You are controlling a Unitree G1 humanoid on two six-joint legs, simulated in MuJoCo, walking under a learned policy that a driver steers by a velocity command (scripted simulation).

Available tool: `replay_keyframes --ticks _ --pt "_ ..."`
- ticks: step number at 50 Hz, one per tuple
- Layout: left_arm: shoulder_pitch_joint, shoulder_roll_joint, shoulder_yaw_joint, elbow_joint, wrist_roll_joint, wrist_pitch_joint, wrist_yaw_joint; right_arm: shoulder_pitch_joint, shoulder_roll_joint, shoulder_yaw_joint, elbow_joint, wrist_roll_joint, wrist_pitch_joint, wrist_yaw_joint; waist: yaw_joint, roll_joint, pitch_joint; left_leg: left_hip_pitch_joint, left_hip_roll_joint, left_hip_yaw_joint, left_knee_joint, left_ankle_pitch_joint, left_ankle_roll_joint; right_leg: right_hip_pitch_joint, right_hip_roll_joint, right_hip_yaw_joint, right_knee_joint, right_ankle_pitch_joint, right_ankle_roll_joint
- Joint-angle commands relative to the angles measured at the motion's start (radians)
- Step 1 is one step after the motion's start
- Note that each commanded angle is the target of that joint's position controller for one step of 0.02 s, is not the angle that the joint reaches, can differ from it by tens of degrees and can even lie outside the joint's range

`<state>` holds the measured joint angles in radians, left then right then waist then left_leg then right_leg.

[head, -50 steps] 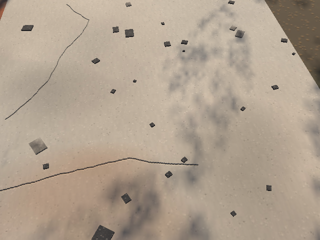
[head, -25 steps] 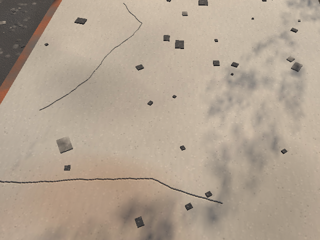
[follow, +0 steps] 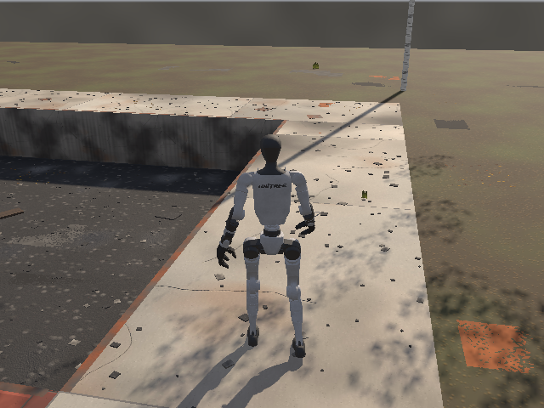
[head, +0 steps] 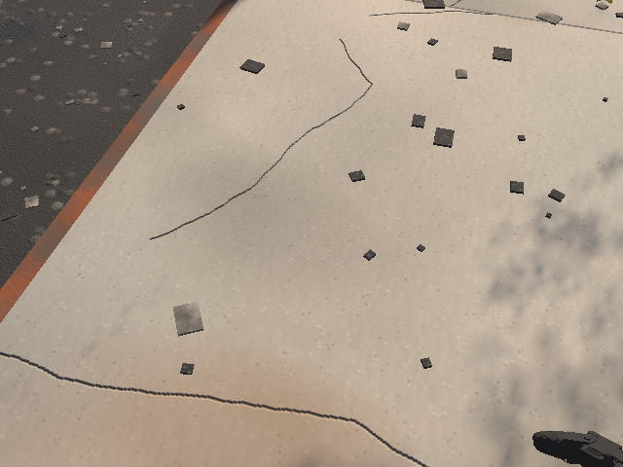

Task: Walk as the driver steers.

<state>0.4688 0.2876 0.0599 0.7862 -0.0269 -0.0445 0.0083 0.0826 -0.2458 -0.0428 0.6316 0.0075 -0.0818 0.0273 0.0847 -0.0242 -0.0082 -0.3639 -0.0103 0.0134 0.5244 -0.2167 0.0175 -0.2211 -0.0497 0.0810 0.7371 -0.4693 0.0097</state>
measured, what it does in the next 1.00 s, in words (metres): walks ahead, turning right: right foot, then left foot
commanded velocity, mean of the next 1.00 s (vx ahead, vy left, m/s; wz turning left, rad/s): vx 0.32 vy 0.00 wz -0.29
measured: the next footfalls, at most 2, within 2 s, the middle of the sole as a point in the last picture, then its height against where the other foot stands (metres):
right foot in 0.44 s outside the picture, level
left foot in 0.90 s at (359, 425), level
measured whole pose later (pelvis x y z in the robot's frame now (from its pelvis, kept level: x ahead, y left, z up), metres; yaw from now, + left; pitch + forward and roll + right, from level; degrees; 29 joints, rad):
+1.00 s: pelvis +0.43 -0.09 +0.00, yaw -17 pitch +2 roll -1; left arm 0.14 0.29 0.04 0.73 0.01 -0.01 0.02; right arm 0.17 -0.28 -0.04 0.70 -0.01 -0.04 0.01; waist -0.01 -0.01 0.04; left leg -0.43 -0.03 -0.03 0.54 -0.15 0.03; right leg -0.34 0.09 0.04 0.91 -0.52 0.00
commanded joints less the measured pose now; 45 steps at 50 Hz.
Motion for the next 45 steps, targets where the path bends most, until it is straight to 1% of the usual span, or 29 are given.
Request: replay_keyframes --ticks 1,3,4,5,7,9,12,14,16,17,19,20,21,22,23,24,25,26,27,28,29,31,33,36,38,41,42,44,45 --pt "-0.118 0.134 0.028 -0.141 -0.029 -0.043 0.006 0.327 -0.191 -0.068 0.035 -0.009 -0.006 -0.015 -0.197 0.212 -0.106 0.579 0.395 -0.547 -0.259 -0.293 0.224 -0.644 -0.008 0.057 0.495 -0.013 -0.026" --pt "-0.158 0.11 0.029 -0.132 -0.009 -0.028 0.002 0.214 -0.11 -0.042 0.035 -0.009 -0.009 -0.014 -0.148 0.174 0.005 0.422 0.307 -0.353 -0.31 -0.133 0.18 -0.616 -0.05 0.039 0.464 0.135 -0.022" --pt "-0.159 0.094 0.029 -0.129 -0.005 -0.019 -0.003 0.185 -0.091 -0.038 0.039 -0.016 -0.013 -0.015 -0.123 0.177 0.036 0.359 0.277 -0.269 -0.335 -0.032 0.162 -0.575 -0.066 0.043 0.44 0.184 -0.02" --pt "-0.155 0.072 0.026 -0.126 -0.006 -0.011 -0.008 0.171 -0.086 -0.039 0.046 -0.018 -0.018 -0.016 -0.107 0.174 0.044 0.324 0.263 -0.21 -0.35 0.056 0.154 -0.548 -0.067 0.036 0.431 0.22 -0.017" --pt "-0.166 0.044 0.019 -0.13 -0.001 -0.001 -0.013 0.173 -0.098 -0.046 0.066 -0.018 -0.029 -0.02 -0.093 0.13 0.051 0.303 0.262 -0.123 -0.363 0.216 0.16 -0.55 -0.064 0.03 0.404 0.268 -0.004" --pt "-0.212 0.032 0.012 -0.152 0.005 0.001 -0.017 0.176 -0.12 -0.053 0.087 -0.017 -0.03 -0.026 -0.094 0.103 0.069 0.294 0.266 -0.058 -0.375 0.283 0.164 -0.561 -0.063 0.026 0.306 0.331 0.008" --pt "-0.312 0.016 -0.002 -0.186 0.007 -0.005 -0.037 0.177 -0.153 -0.058 0.108 -0.011 -0.026 -0.034 -0.12 0.093 0.095 0.275 0.248 0.042 -0.388 0.301 0.144 -0.5 -0.055 -0.029 0.1 0.478 -0.004" --pt "-0.383 0.012 -0.008 -0.214 0.007 -0.006 -0.053 0.206 -0.179 -0.063 0.129 -0.003 -0.021 -0.039 -0.141 0.076 0.113 0.298 0.262 0.079 -0.39 0.305 0.134 -0.475 -0.049 -0.065 0.008 0.506 -0.024" --pt "-0.431 0.023 -0.006 -0.241 0.003 -0.006 -0.067 0.23 -0.199 -0.068 0.148 0.008 -0.011 -0.039 -0.148 0.068 0.123 0.358 0.28 0.108 -0.367 0.357 0.119 -0.466 -0.04 -0.089 -0.054 0.483 -0.052" --pt "-0.443 0.033 -0.002 -0.253 0.003 -0.005 -0.073 0.236 -0.21 -0.071 0.154 0.011 -0.005 -0.039 -0.143 0.07 0.118 0.389 0.287 0.125 -0.337 0.438 0.11 -0.449 -0.025 -0.107 -0.077 0.455 -0.069" --pt "-0.414 0.071 0.016 -0.263 0.007 0.001 -0.077 0.24 -0.247 -0.08 0.157 0.015 0.01 -0.044 -0.106 0.103 0.058 0.442 0.287 0.16 -0.206 0.775 0.089 -0.341 0.04 -0.167 -0.086 0.358 -0.111" --pt "-0.335 0.103 0.034 -0.251 0.007 0.006 -0.075 0.24 -0.263 -0.084 0.155 0.017 0.02 -0.048 -0.057 0.116 0.002 0.449 0.279 0.175 -0.073 0.918 0.079 -0.232 0.083 -0.193 -0.087 0.311 -0.136" --pt "-0.185 0.147 0.061 -0.217 0.004 0.011 -0.066 0.229 -0.263 -0.082 0.15 0.021 0.026 -0.052 0.03 0.102 -0.077 0.374 0.254 0.197 0.128 0.939 0.056 -0.012 0.124 -0.198 -0.137 0.347 -0.172" --pt "-0.027 0.213 0.093 -0.181 0.001 0.024 -0.045 0.244 -0.232 -0.067 0.135 0.007 0.02 -0.055 0.101 0.029 -0.161 0.143 0.214 0.192 0.417 0.693 0.016 0.295 0.069 -0.065 -0.152 0.358 -0.216" --pt "-0.07 0.327 0.103 -0.19 -0.005 0.017 -0.036 0.358 -0.072 -0.016 0.078 -0.031 -0.001 -0.038 -0.044 -0.264 -0.252 -0.29 0.005 0.122 0.809 -0.319 -0.044 0.602 -0.212 0.523 -0.255 0.175 -0.399" --pt "-0.045 0.255 0.08 -0.231 0.006 0.003 -0.04 0.263 -0.161 -0.026 0.068 -0.002 -0.038 -0.025 0.031 -0.153 -0.398 -0.367 -0.025 -0.113 0.923 -0.384 -0.038 0.635 -0.289 0.781 -0.408 0.152 -0.443" --pt "-0.096 0.209 0.064 -0.225 0.023 -0.009 -0.043 0.158 -0.206 -0.039 0.031 0.032 -0.051 -0.02 0.034 -0.092 -0.253 -0.422 0.018 -0.124 0.912 -0.295 -0.027 0.53 -0.262 0.619 -0.419 0.326 -0.381" --pt "-0.161 0.189 0.058 -0.228 0.018 -0.016 -0.043 0.142 -0.19 -0.031 0.026 0.021 -0.056 -0.028 -0.016 -0.006 -0.15 -0.392 0.057 -0.114 0.832 -0.219 -0.023 0.372 -0.215 0.473 -0.4 0.532 -0.348" --pt "-0.226 0.166 0.052 -0.238 0.017 -0.016 -0.04 0.146 -0.191 -0.034 0.039 -0.003 -0.052 -0.039 -0.059 0.036 -0.094 -0.34 0.089 -0.104 0.763 -0.189 -0.033 0.236 -0.175 0.363 -0.388 0.702 -0.321" --pt "-0.263 0.148 0.045 -0.249 0.028 -0.015 -0.035 0.165 -0.203 -0.041 0.046 -0.014 -0.037 -0.042 -0.093 0.025 -0.082 -0.263 0.109 -0.108 0.728 -0.171 -0.04 0.134 -0.152 0.295 -0.399 0.809 -0.311" --pt "-0.281 0.146 0.043 -0.25 0.034 -0.014 -0.032 0.175 -0.2 -0.042 0.049 -0.018 -0.02 -0.043 -0.112 0.015 -0.076 -0.219 0.108 -0.103 0.695 -0.159 -0.051 0.065 -0.137 0.269 -0.413 0.87 -0.309" --pt "-0.286 0.154 0.044 -0.231 0.032 -0.016 -0.023 0.198 -0.163 -0.031 0.061 -0.025 0.005 -0.049 -0.129 0.009 -0.081 -0.182 0.094 -0.077 0.61 -0.118 -0.082 -0.012 -0.116 0.197 -0.419 0.993 -0.31" --pt "-0.281 0.149 0.038 -0.206 0.029 -0.012 -0.01 0.19 -0.129 -0.018 0.069 -0.025 0.018 -0.052 -0.124 -0.011 -0.095 -0.175 0.081 -0.055 0.495 -0.025 -0.102 -0.027 -0.093 0.119 -0.415 1.041 -0.29" --pt "-0.274 0.109 0.018 -0.167 0.03 0.0 0.002 0.125 -0.099 -0.002 0.073 -0.017 0.016 -0.038 -0.087 -0.048 -0.114 -0.098 0.081 -0.045 0.284 0.2 -0.095 -0.023 -0.051 0.029 -0.413 0.949 -0.231" --pt "-0.255 0.11 0.012 -0.139 0.04 -0.001 0.001 0.076 -0.108 -0.003 0.068 -0.007 0.012 -0.027 -0.058 -0.052 -0.102 -0.062 0.077 -0.051 0.195 0.292 -0.078 -0.001 -0.075 0.031 -0.424 0.868 -0.219" --pt "-0.26 0.119 0.011 -0.104 0.052 -0.004 -0.006 0.037 -0.141 -0.015 0.048 -0.004 0.013 -0.017 -0.046 -0.056 -0.057 -0.076 0.071 -0.063 0.123 0.204 -0.042 0.06 -0.125 0.056 -0.4 0.821 -0.224" --pt "-0.264 0.129 0.014 -0.094 0.048 -0.002 -0.007 0.027 -0.154 -0.022 0.037 -0.006 0.014 -0.015 -0.046 -0.06 -0.043 -0.094 0.062 -0.056 0.109 0.14 -0.027 0.088 -0.139 0.066 -0.373 0.825 -0.224" --pt "-0.276 0.147 0.022 -0.083 0.028 0.014 0.003 0.041 -0.17 -0.031 0.022 -0.009 0.017 -0.008 -0.066 -0.062 -0.027 -0.099 0.04 -0.033 0.044 0.078 0.004 0.129 -0.147 0.073 -0.287 0.819 -0.207" --pt "-0.264 0.144 0.022 -0.078 0.019 0.022 0.011 0.069 -0.179 -0.036 0.023 -0.012 0.017 -0.005 -0.08 -0.043 -0.033 -0.044 0.035 -0.037 -0.031 0.189 0.027 0.128 -0.123 0.062 -0.228 0.798 -0.176"
Velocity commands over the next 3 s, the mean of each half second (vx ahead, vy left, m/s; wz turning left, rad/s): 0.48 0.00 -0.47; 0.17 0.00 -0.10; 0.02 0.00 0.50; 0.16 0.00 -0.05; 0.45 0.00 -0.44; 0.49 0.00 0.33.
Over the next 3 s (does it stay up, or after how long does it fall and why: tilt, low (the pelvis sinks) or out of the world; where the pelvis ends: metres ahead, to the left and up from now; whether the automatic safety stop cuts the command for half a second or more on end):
stays up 1.01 -0.29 0.01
